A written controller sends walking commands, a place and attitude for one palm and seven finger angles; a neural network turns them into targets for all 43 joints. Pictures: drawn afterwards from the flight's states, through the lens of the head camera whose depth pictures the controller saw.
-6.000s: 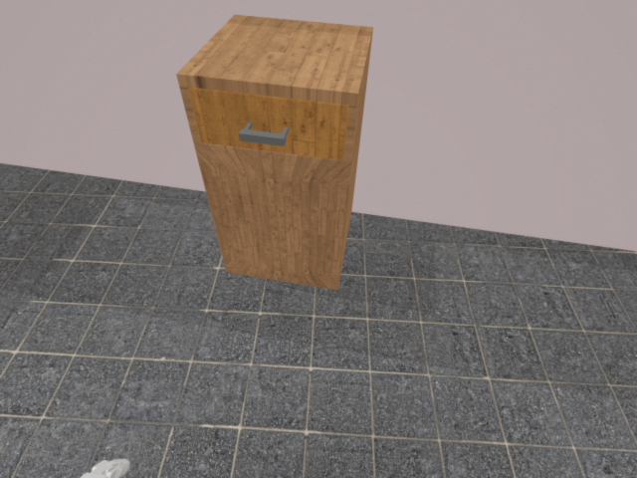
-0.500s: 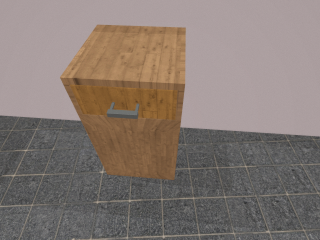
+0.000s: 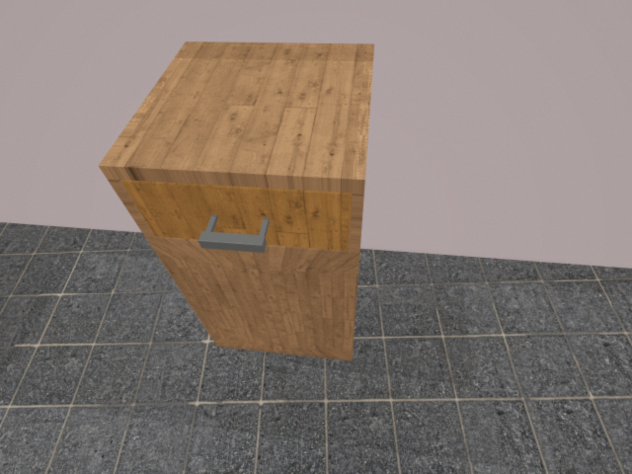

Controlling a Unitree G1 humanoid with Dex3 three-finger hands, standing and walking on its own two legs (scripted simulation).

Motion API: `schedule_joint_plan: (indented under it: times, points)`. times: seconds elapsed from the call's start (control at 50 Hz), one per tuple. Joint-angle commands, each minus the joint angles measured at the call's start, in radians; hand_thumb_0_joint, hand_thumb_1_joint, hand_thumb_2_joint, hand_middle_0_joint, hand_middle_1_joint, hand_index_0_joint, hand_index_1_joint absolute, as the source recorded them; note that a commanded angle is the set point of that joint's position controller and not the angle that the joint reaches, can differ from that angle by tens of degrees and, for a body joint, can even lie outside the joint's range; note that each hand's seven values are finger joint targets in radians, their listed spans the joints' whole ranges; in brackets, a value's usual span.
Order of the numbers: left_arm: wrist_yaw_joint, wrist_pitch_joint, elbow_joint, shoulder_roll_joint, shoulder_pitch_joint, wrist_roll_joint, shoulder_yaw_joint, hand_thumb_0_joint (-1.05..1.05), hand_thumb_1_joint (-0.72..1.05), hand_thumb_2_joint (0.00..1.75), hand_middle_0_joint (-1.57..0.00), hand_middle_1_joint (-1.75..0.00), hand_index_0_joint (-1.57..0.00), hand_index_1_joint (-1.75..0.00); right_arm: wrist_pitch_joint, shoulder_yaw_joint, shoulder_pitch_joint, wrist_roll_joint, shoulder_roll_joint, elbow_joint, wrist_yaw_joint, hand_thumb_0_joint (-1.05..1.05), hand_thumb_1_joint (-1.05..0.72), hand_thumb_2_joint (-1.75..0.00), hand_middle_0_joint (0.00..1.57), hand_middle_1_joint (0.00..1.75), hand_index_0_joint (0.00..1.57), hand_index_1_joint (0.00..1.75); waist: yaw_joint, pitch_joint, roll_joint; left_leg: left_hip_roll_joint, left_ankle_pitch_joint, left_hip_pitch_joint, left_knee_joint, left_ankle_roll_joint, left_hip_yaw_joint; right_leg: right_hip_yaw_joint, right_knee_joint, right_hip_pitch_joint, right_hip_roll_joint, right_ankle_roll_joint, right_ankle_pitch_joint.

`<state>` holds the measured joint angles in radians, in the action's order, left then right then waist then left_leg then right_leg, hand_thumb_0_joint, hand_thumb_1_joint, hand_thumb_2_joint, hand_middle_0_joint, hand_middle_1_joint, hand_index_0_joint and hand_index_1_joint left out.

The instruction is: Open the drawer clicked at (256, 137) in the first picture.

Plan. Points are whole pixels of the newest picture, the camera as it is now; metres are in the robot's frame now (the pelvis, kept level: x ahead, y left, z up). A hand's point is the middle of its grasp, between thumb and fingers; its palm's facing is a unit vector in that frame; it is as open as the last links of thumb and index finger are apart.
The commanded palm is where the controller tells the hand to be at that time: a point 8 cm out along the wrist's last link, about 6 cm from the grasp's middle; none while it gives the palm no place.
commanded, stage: come to a stop and stand still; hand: left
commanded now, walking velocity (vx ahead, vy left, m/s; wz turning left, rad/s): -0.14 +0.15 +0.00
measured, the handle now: (236, 232) +0.51 +0.18 -0.07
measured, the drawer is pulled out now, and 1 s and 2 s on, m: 0.00 0.00 0.00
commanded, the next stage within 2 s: look again from close up in 1.86 s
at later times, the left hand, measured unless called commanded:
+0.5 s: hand out of the picture +0.01 +0.24 -0.17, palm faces +0.01 -0.97 -0.23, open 7.3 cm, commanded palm none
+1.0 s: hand out of the picture +0.02 +0.23 -0.16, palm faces -0.02 -0.98 -0.21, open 7.3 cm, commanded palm none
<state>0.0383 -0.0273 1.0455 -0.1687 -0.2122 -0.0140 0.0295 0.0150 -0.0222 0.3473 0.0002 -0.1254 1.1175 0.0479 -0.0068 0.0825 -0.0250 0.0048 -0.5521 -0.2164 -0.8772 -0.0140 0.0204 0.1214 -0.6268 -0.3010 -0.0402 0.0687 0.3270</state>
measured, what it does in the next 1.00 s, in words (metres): steps on the spot: left foot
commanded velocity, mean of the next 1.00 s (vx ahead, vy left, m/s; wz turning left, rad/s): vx -0.01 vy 0.01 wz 0.00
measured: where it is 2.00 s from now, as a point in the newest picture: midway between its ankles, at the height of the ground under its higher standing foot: outside the picture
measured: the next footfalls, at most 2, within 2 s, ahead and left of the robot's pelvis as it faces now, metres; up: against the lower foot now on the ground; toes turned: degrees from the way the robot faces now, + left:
left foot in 0.26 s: +0.02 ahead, +0.13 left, +0.00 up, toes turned +2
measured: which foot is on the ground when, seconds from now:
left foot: up 0.00-0.24, down 0.26-1.00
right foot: down 0.00-1.00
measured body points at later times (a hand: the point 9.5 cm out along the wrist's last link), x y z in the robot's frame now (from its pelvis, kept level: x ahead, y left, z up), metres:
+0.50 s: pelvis -0.02 +0.06 +0.00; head -0.03 +0.05 +0.45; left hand +0.01 +0.29 -0.15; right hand +0.02 -0.18 -0.15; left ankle -0.02 +0.13 -0.73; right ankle +0.01 -0.07 -0.73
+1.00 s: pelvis +0.01 +0.06 +0.01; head +0.03 +0.05 +0.46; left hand +0.03 +0.29 -0.15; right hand +0.00 -0.15 -0.16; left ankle -0.02 +0.13 -0.73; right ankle +0.01 -0.07 -0.73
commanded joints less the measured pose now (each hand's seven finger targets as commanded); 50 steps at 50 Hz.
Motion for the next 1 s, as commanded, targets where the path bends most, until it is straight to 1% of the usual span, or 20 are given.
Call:
schedule_joint_plan:
  times: [0.0,0.12,0.18,0.2,0.22,0.24,0.26,0.28,0.3,0.32,0.34,0.38,0.4,0.42,0.46,0.52,0.56,0.66,0.8,0.98]
  points:
    - [0.01,0.01,-0.022,-0.103,-0.108,-0.009,0.022,0.0,0.9,0.9,-0.2,-0.3,-0.2,-0.3,0.011,-0.012,0.04,0.002,-0.023,-0.056,-0.008,0.0,-0.9,-0.9,0.2,0.3,0.2,0.3,0.019,-0.072,0.22,-0.025,0.006,-0.143,-0.111,0.021,-0.019,-0.199,0.223,0.117,-0.263,0.147,-0.873]
    - [0.008,0.024,-0.069,-0.155,-0.086,-0.016,0.053,0.0,0.9,0.9,-0.2,-0.3,-0.2,-0.3,0.009,-0.018,-0.022,-0.007,-0.032,-0.097,-0.022,0.0,-0.9,-0.9,0.2,0.3,0.2,0.3,0.031,-0.144,0.134,-0.012,0.101,-0.122,0.103,0.041,0.027,-0.222,0.226,0.146,-0.256,0.152,-0.62]
    - [0.003,0.03,-0.074,-0.141,-0.054,-0.011,0.05,0.0,0.9,0.9,-0.2,-0.3,-0.2,-0.3,-0.003,-0.014,0.027,-0.007,-0.027,-0.086,-0.02,0.0,-0.9,-0.9,0.2,0.3,0.2,0.3,-0.007,-0.143,0.138,-0.009,0.29,0.053,0.372,0.036,0.045,-0.198,0.185,0.047,-0.206,0.09,-0.408]
    - [0.0,0.035,-0.078,-0.124,-0.045,-0.005,0.045,0.0,0.9,0.9,-0.2,-0.3,-0.2,-0.3,-0.009,-0.014,0.052,-0.009,-0.049,-0.078,-0.019,0.0,-0.9,-0.9,0.2,0.3,0.2,0.3,-0.017,-0.13,0.101,-0.029,0.37,0.12,0.447,0.026,0.035,-0.176,0.158,-0.005,-0.166,0.052,-0.293]
    - [-0.002,0.042,-0.088,-0.084,-0.052,-0.001,0.037,0.0,0.9,0.9,-0.2,-0.3,-0.2,-0.3,-0.018,-0.019,0.049,-0.014,-0.094,-0.086,-0.017,0.0,-0.9,-0.9,0.2,0.3,0.2,0.3,-0.008,-0.105,-0.037,-0.13,0.456,0.114,0.507,-0.011,-0.076,-0.132,0.098,-0.05,-0.092,0.009,-0.124]
    - [0.032,0.017,-0.054,-0.125,-0.146,0.008,0.018,0.0,0.9,0.9,-0.2,-0.3,-0.2,-0.3,-0.006,-0.048,-0.126,-0.006,-0.202,-0.178,-0.024,0.0,-0.9,-0.9,0.2,0.3,0.2,0.3,0.037,-0.167,-0.143,-0.15,0.408,0.004,0.298,0.009,0.012,-0.153,0.151,0.077,-0.109,-0.017,-0.22]
    - [0.024,0.014,-0.112,-0.172,-0.082,-0.003,0.025,0.0,0.9,0.9,-0.2,-0.3,-0.2,-0.3,0.003,-0.032,-0.092,-0.014,-0.125,-0.234,-0.034,0.0,-0.9,-0.9,0.2,0.3,0.2,0.3,0.001,-0.158,-0.051,-0.055,0.179,-0.092,0.263,0.017,0.037,-0.28,0.242,0.056,-0.183,0.026,0.015]
    - [0.016,0.016,-0.122,-0.19,-0.074,-0.009,0.03,0.0,0.9,0.9,-0.2,-0.3,-0.2,-0.3,0.009,-0.019,-0.117,-0.022,-0.113,-0.237,-0.039,0.0,-0.9,-0.9,0.2,0.3,0.2,0.3,0.014,-0.096,-0.011,-0.041,0.142,-0.087,0.23,0.008,0.04,-0.355,0.311,-0.021,-0.225,0.057,0.195]
    - [0.018,0.019,-0.121,-0.193,-0.026,-0.014,0.028,0.0,0.9,0.9,-0.2,-0.3,-0.2,-0.3,0.007,-0.019,-0.087,-0.022,-0.108,-0.229,-0.041,0.0,-0.9,-0.9,0.2,0.3,0.2,0.3,-0.022,-0.026,0.008,-0.044,0.16,-0.057,0.236,0.001,0.028,-0.317,0.322,-0.128,-0.229,0.065,0.269]
    - [0.014,0.025,-0.133,-0.182,-0.005,-0.015,0.026,0.0,0.9,0.9,-0.2,-0.3,-0.2,-0.3,0.005,-0.018,-0.039,-0.022,-0.107,-0.227,-0.043,0.0,-0.9,-0.9,0.2,0.3,0.2,0.3,-0.041,0.019,0.004,-0.045,0.176,-0.018,0.283,-0.007,0.016,-0.255,0.3,-0.218,-0.189,0.051,0.299]
    - [0.009,0.029,-0.14,-0.163,0.0,-0.014,0.021,0.0,0.9,0.9,-0.2,-0.3,-0.2,-0.3,0.001,-0.015,-0.017,-0.024,-0.115,-0.226,-0.045,0.0,-0.9,-0.9,0.2,0.3,0.2,0.3,-0.047,0.069,-0.034,-0.061,0.156,-0.055,0.362,-0.018,-0.03,-0.199,0.249,-0.238,-0.127,0.027,0.28]
    - [-0.001,0.035,-0.138,-0.121,-0.046,-0.011,0.008,0.0,0.9,0.9,-0.2,-0.3,-0.2,-0.3,-0.014,-0.011,-0.025,-0.03,-0.158,-0.242,-0.044,0.0,-0.9,-0.9,0.2,0.3,0.2,0.3,-0.018,0.099,-0.172,-0.152,0.026,-0.201,0.59,-0.054,-0.179,-0.079,0.095,-0.122,-0.015,-0.02,0.133]
    - [-0.004,0.035,-0.126,-0.101,-0.082,-0.01,0.001,0.0,0.9,0.9,-0.2,-0.3,-0.2,-0.3,-0.018,-0.01,-0.053,-0.03,-0.18,-0.253,-0.038,0.0,-0.9,-0.9,0.2,0.3,0.2,0.3,0.006,0.095,-0.176,-0.191,-0.024,-0.259,0.659,-0.078,-0.243,-0.055,0.049,-0.041,0.008,-0.03,0.056]
    - [-0.007,0.034,-0.111,-0.087,-0.109,-0.013,-0.004,0.0,0.9,0.9,-0.2,-0.3,-0.2,-0.3,-0.021,-0.009,-0.076,-0.027,-0.188,-0.259,-0.034,0.0,-0.9,-0.9,0.2,0.3,0.2,0.3,0.025,0.08,-0.117,-0.195,-0.005,-0.271,0.661,-0.085,-0.233,-0.061,0.046,0.01,0.003,-0.03,0.003]
    - [-0.012,0.028,-0.096,-0.072,-0.127,-0.01,-0.01,0.0,0.9,0.9,-0.2,-0.3,-0.2,-0.3,-0.029,-0.002,-0.077,-0.025,-0.181,-0.258,-0.031,0.0,-0.9,-0.9,0.2,0.3,0.2,0.3,0.033,0.03,-0.01,-0.164,0.061,-0.23,0.63,-0.076,-0.185,-0.088,0.096,0.062,-0.011,-0.032,-0.054]
    - [-0.015,0.021,-0.087,-0.082,-0.116,-0.005,-0.013,0.0,0.9,0.9,-0.2,-0.3,-0.2,-0.3,-0.041,0.004,-0.046,-0.023,-0.178,-0.235,-0.028,0.0,-0.9,-0.9,0.2,0.3,0.2,0.3,0.023,-0.033,-0.01,-0.145,0.148,-0.132,0.626,-0.065,-0.16,-0.112,0.131,0.064,-0.026,-0.032,-0.073]
    - [-0.014,0.019,-0.077,-0.084,-0.11,-0.004,-0.014,0.0,0.9,0.9,-0.2,-0.3,-0.2,-0.3,-0.042,0.005,-0.036,-0.023,-0.182,-0.217,-0.029,0.0,-0.9,-0.9,0.2,0.3,0.2,0.3,0.018,-0.044,0.033,-0.14,0.161,-0.105,0.621,-0.06,-0.148,-0.122,0.145,0.065,-0.034,-0.033,-0.083]
    - [-0.012,0.017,-0.05,-0.077,-0.109,-0.002,-0.019,0.0,0.9,0.9,-0.2,-0.3,-0.2,-0.3,-0.048,0.016,-0.011,-0.022,-0.177,-0.171,-0.026,0.0,-0.9,-0.9,0.2,0.3,0.2,0.3,0.013,-0.047,0.023,-0.137,0.253,-0.06,0.623,-0.054,-0.131,-0.126,0.159,0.068,-0.046,-0.037,-0.11]
    - [-0.006,0.014,-0.003,-0.072,-0.106,0.002,-0.023,0.0,0.9,0.9,-0.2,-0.3,-0.2,-0.3,-0.058,0.027,0.019,-0.018,-0.152,-0.107,-0.016,0.0,-0.9,-0.9,0.2,0.3,0.2,0.3,0.01,-0.057,0.007,-0.132,0.531,0.016,0.576,-0.045,-0.093,-0.127,0.16,0.087,-0.053,-0.044,-0.164]
    - [-0.003,0.013,0.038,-0.057,-0.115,0.001,-0.025,0.0,0.9,0.9,-0.2,-0.3,-0.2,-0.3,-0.059,0.031,0.021,-0.016,-0.129,-0.048,-0.011,0.0,-0.9,-0.9,0.2,0.3,0.2,0.3,0.011,-0.022,0.011,-0.12,0.54,0.027,0.562,-0.045,-0.066,-0.137,0.176,0.101,-0.061,-0.042,-0.206]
